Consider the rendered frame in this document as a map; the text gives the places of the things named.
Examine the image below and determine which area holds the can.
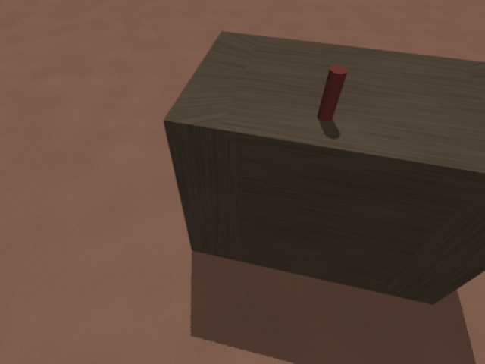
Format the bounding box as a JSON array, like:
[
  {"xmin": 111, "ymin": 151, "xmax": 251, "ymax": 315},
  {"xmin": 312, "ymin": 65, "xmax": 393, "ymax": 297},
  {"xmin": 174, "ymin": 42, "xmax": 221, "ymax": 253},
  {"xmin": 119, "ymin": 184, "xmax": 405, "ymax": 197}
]
[{"xmin": 318, "ymin": 65, "xmax": 347, "ymax": 122}]

